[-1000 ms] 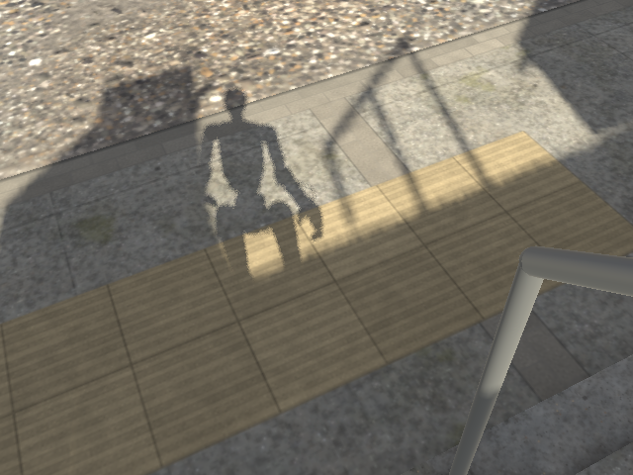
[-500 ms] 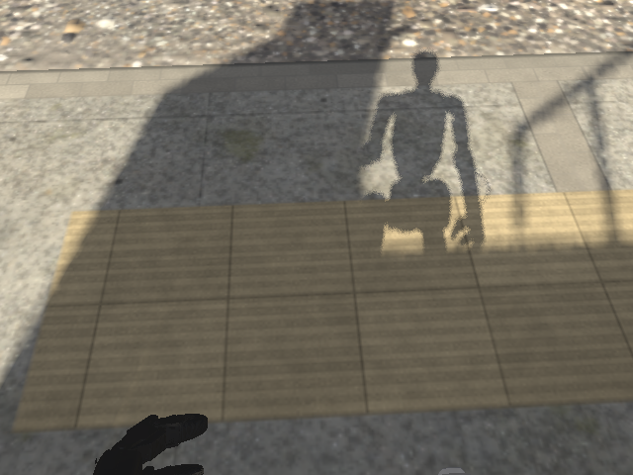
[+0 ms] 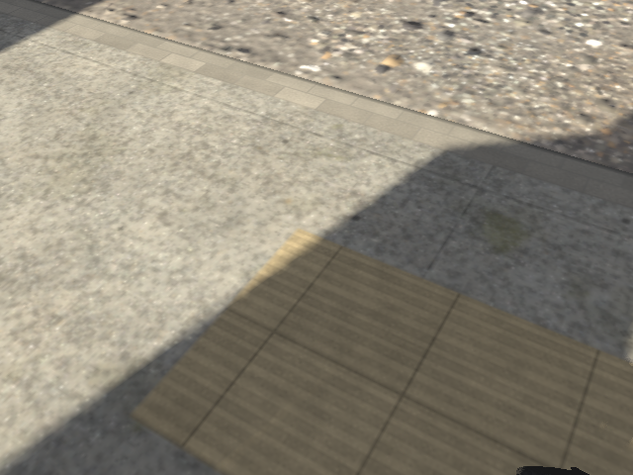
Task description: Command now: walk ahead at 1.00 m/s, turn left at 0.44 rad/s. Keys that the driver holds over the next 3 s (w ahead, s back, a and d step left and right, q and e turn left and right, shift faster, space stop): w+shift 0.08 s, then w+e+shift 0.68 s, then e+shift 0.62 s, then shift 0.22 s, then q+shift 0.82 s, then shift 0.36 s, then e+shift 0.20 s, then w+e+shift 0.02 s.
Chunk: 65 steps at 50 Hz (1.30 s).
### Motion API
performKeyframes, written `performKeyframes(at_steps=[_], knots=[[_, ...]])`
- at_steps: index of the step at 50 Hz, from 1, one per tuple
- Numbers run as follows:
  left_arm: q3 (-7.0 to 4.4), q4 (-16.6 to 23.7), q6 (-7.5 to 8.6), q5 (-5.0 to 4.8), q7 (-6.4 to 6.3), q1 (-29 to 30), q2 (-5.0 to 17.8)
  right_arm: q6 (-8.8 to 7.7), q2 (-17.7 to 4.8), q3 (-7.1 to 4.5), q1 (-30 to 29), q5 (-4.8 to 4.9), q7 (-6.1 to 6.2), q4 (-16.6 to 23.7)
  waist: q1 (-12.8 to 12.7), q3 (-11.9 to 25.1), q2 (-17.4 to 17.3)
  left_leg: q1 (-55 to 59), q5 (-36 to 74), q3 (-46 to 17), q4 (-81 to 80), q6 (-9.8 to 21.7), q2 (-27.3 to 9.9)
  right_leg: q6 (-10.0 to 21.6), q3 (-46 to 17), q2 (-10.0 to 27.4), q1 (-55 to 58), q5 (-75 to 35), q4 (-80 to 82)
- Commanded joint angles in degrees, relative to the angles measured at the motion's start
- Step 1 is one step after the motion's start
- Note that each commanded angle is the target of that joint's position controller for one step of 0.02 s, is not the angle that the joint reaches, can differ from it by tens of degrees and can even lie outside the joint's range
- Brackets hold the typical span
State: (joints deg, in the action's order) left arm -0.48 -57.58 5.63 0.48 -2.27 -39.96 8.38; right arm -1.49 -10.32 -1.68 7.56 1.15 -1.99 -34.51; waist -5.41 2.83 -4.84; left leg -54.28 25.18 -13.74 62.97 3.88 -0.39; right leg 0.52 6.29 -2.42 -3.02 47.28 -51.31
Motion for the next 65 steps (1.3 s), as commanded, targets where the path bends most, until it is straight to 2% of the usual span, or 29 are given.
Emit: performKeyframes(at_steps=[1,4,6,8,9,10,11,12,13,14,17,20,25,27,28,29,30,31,32,34,37,41,46,48,49,50,53,57,65], knots=[[-1.0,4.9,0.26,-0.56,-1.37,3.4,8.1,-1.63,-2.5,-1.34,-15.2,0.24,-3.19,6.6,-1.3,-16.1,8.9,12.1,8.0,7.5,-18.4,-0.7,1.5,6.5,-12.8,10.7,-17.7,-27.9,17.9],[-2.17,1.8,-1.7,-1.29,-0.86,0.5,8.6,-2.6,-1.9,-0.88,-17.8,3.14,-4.06,5.3,-4.4,-18.3,11.9,8.5,-6.6,10.1,-30.9,-1.3,-1.9,8.4,-14.5,12.4,-0.3,-40.1,10.3],[-2.25,-0.5,-2.04,-2.34,0.42,-1.7,7.3,-4.52,-4.5,-2.12,-11.0,1.06,-4.04,1.8,-2.1,-12.2,10.6,25.2,-4.3,11.5,-40.2,0.7,-3.2,8.5,-15.7,9.8,0.7,-55.7,-2.0],[-2.2,-0.1,-1.42,-2.53,1.41,5.4,8.0,-4.82,-7.2,-4.53,14.2,-0.61,-2.25,-5.9,13.2,-3.9,5.7,59.9,1.5,13.5,-45.2,2.7,-2.7,6.2,-15.4,6.4,-17.3,-66.1,-30.5],[-2.84,2.6,0.07,-2.29,1.77,14.7,8.3,-4.11,-8.1,-5.13,28.2,-1.44,-1.04,-10.0,22.1,-0.9,-3.3,78.8,4.6,6.6,-45.0,7.5,-9.6,4.2,-15.2,-1.7,-35.6,-27.1,-55.2],[-2.58,8.9,1.91,-1.83,1.74,21.7,7.3,-4.8,-8.9,-3.79,31.9,-4.28,-0.8,-12.4,22.5,3.3,-5.3,83.6,24.1,7.1,-32.2,5.9,-13.3,6.4,-17.7,-2.3,-42.6,-6.2,-59.8],[-2.5,8.8,2.47,-4.66,2.13,11.1,5.7,-4.89,-9.9,-3.93,31.1,-5.18,-0.03,-12.0,15.5,10.7,-11.3,97.7,30.8,1.1,-18.8,10.8,-20.9,4.6,-22.7,0.8,-55.7,-7.2,-58.8],[-2.61,10.2,2.92,-4.52,2.3,10.8,8.1,-4.92,-10.7,-5.03,25.7,-3.49,0.48,-11.1,13.8,15.3,-3.4,95.4,7.8,-1.8,-23.8,12.0,-20.7,3.7,-22.5,4.8,-57.5,-15.3,-43.9],[-2.85,12.1,3.03,-4.3,1.71,14.9,6.7,-5.27,-10.3,-5.59,24.2,-2.35,1.47,-12.5,13.0,16.1,-3.9,90.9,-14.8,-7.9,-27.5,13.8,-22.3,4.1,-20.9,8.0,-61.5,-20.2,-40.7],[-2.86,12.0,1.56,-3.52,0.51,15.6,5.1,-5.24,-5.9,-3.7,19.5,-2.51,1.95,-12.5,9.6,11.7,4.6,71.9,-29.0,-10.6,-37.9,13.8,-21.8,3.4,-16.1,9.6,-53.9,-27.3,-37.8],[-2.38,13.7,-2.7,-2.64,1.16,17.9,1.3,-5.69,-3.7,-1.54,5.5,-2.33,1.98,-12.0,1.2,-6.3,1.8,38.9,-20.4,-5.6,-45.7,10.5,-24.8,-2.5,-18.7,15.9,-46.4,-29.4,-27.1],[-2.04,18.3,-2.42,-1.71,2.32,27.1,3.6,-5.42,-7.0,-2.15,3.2,-1.06,3.27,-13.0,2.1,-10.0,-0.6,38.2,-16.8,8.9,-49.1,5.3,-18.0,-0.6,-15.3,15.4,-46.5,-40.4,-12.6],[-2.65,22.0,-2.08,-1.81,5.07,34.6,7.0,-4.88,-13.9,-3.39,9.3,-0.75,4.31,-14.2,3.8,-7.3,2.8,48.1,12.8,23.8,-45.7,0.4,-11.3,5.8,1.0,3.1,-28.9,-48.9,3.7],[-5.29,20.1,-2.43,-2.8,5.95,21.5,13.4,-3.86,-17.5,-4.07,6.9,-1.53,4.2,-13.0,-5.6,1.3,-3.0,49.8,33.9,24.4,-26.8,-0.4,-12.6,8.3,3.2,-1.9,-11.2,-42.7,1.7],[-7.71,15.6,-2.83,-2.74,5.56,6.2,18.7,-4.26,-17.9,-4.04,1.5,-1.14,3.77,-10.8,-14.6,7.1,-1.4,40.2,33.9,23.7,-8.7,-1.6,-11.1,10.7,1.5,-2.8,10.5,-49.3,5.8],[-7.85,10.9,-3.61,-2.81,4.58,-1.6,20.5,-5.73,-11.5,-2.59,-1.8,-1.61,3.11,-9.2,-15.2,3.5,13.9,21.9,-28.7,22.3,21.7,-4.8,-0.5,12.3,-6.9,0.2,22.6,-52.4,8.6],[-6.49,15.8,-2.55,-0.56,4.97,7.8,22.5,-8.16,-4.6,0.0,10.6,-0.21,1.98,-4.7,-0.6,13.6,34.2,7.5,-59.9,10.5,37.4,-3.8,6.0,24.7,-44.6,13.5,30.9,-36.5,19.9],[-6.14,18.8,-1.85,-0.03,4.68,9.4,18.2,-10.02,-11.8,-1.08,7.6,0.11,1.17,-4.0,-3.9,17.8,23.3,4.3,-53.6,2.5,31.3,0.0,3.7,25.2,-58.0,16.2,31.5,-14.8,31.5],[-5.97,18.6,-0.76,-0.16,4.78,10.5,17.5,-10.24,-12.2,-1.4,1.2,1.62,1.2,-1.9,-2.2,7.1,13.9,3.6,-50.7,4.1,25.4,1.2,2.7,22.5,-57.4,15.6,21.6,-13.7,36.2],[-5.5,20.4,0.89,-0.37,5.32,20.2,16.0,-9.61,-9.5,-0.97,-1.4,-0.7,1.97,-1.9,5.0,-1.2,-0.2,11.6,-46.2,3.7,14.6,0.5,-0.5,20.2,-48.6,12.0,1.4,-27.9,34.3],[-4.31,20.9,0.86,-2.66,3.88,22.8,12.9,-7.49,-10.3,-1.61,-0.6,-1.61,1.9,-1.4,8.1,-3.8,3.1,19.1,-45.8,4.9,0.7,-3.4,-2.7,19.4,-36.1,6.8,-9.6,-40.2,35.8],[-5.07,19.6,-1.45,-3.03,1.27,21.8,14.9,-7.03,-4.7,0.2,-14.4,-3.12,1.53,4.6,3.4,-7.9,4.8,32.6,-22.9,14.5,-27.4,-6.6,4.4,11.8,-24.2,-1.8,-23.6,-58.5,33.3],[-6.12,18.3,-3.48,-3.4,-0.16,19.4,14.8,-6.67,-11.0,-3.52,-10.7,-0.74,2.3,6.7,5.6,-0.6,11.6,46.5,-12.7,9.7,-39.2,-6.0,6.5,3.8,-30.8,-2.5,-16.3,-53.9,18.2],[-4.98,21.9,-3.78,-2.09,-0.34,23.4,10.5,-6.43,-13.1,-4.38,8.3,-2.14,2.79,2.6,13.8,13.0,9.3,67.9,-2.7,3.5,-33.7,-2.3,-4.9,-1.0,-26.3,-4.9,-20.5,-42.4,-7.9],[-2.53,23.1,-4.29,0.13,0.08,14.2,2.8,-5.86,-15.1,-3.66,11.6,-3.85,2.72,2.5,8.4,20.8,-9.8,79.0,32.0,-11.8,-28.6,1.4,-20.3,-2.5,-21.7,-9.2,-30.1,1.9,-27.4],[-3.39,23.4,-4.49,-3.32,1.23,2.6,10.5,-5.45,-15.6,-3.58,8.7,-4.55,1.9,2.4,3.1,30.2,-20.3,81.4,9.3,-33.8,-33.3,13.0,-33.2,-3.4,-22.9,-4.1,-35.0,-5.9,-40.9],[-5.77,24.1,-7.64,-2.06,0.61,18.4,17.6,-2.53,-7.2,-1.24,-4.6,-2.68,3.58,5.8,4.5,10.9,1.9,55.5,-19.1,-10.4,-41.5,9.1,-18.5,-6.2,-13.1,3.8,-35.4,-21.2,-37.8],[-4.36,27.1,-7.58,-2.1,0.17,23.1,11.2,-2.72,-10.7,-2.71,-2.9,-2.82,3.47,-0.6,3.9,3.4,1.0,44.7,-3.1,4.7,-45.3,9.2,-14.6,-5.4,-10.1,7.3,-32.6,-21.3,-23.0],[-5.08,28.9,-9.16,-1.92,1.4,30.0,14.5,-0.34,-15.5,-4.0,-5.0,-1.97,3.58,-3.9,4.8,2.1,-1.2,43.9,-23.5,16.4,-50.2,9.4,-17.3,-3.8,-7.2,9.4,-27.4,-35.0,-5.4]])
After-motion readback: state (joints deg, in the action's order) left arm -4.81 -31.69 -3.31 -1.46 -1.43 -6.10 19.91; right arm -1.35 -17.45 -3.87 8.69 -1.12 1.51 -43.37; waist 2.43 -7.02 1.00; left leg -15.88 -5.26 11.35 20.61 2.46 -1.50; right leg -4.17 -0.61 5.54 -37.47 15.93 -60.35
